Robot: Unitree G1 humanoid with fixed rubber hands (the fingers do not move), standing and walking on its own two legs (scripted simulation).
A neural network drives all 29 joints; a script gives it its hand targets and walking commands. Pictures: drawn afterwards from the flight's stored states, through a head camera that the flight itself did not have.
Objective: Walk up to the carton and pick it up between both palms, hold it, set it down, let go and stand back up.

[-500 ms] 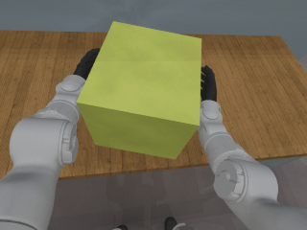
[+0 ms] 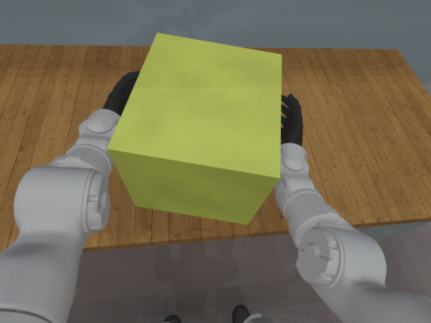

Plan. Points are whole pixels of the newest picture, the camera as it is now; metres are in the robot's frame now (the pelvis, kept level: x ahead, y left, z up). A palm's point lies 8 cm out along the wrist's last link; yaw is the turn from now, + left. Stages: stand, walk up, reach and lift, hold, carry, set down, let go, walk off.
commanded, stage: reach and lift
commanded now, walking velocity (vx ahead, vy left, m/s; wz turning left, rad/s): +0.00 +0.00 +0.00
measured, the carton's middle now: (204, 134) +0.45 +0.00 +0.05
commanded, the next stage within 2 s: none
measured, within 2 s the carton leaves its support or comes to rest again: leaves its support in 0.40 s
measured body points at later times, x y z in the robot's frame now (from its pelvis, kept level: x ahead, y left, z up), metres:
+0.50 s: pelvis -0.01 +0.00 +0.00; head +0.10 +0.03 +0.44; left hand +0.51 +0.14 +0.08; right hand +0.42 -0.17 +0.06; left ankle +0.02 +0.11 -0.72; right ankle +0.02 -0.16 -0.72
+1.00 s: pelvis -0.01 -0.02 +0.00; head +0.09 +0.00 +0.44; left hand +0.50 +0.13 +0.09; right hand +0.42 -0.19 +0.06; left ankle +0.02 +0.11 -0.72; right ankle +0.02 -0.16 -0.72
